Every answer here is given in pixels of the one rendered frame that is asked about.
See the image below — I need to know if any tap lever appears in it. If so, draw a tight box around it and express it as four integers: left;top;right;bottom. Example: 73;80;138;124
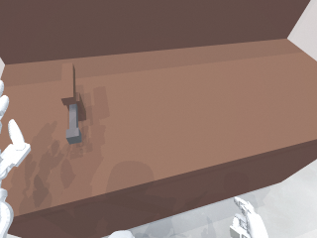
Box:
65;104;82;145

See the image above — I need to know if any right robot hand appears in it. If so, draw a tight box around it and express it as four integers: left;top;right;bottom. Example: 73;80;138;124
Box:
230;196;268;238

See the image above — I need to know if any left robot hand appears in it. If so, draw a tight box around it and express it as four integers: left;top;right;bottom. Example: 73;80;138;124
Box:
0;79;31;187

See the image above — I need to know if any robot left forearm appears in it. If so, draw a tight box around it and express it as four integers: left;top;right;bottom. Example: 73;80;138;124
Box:
0;187;14;238

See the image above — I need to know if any counter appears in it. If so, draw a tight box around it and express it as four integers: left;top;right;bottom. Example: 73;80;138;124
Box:
0;0;317;238

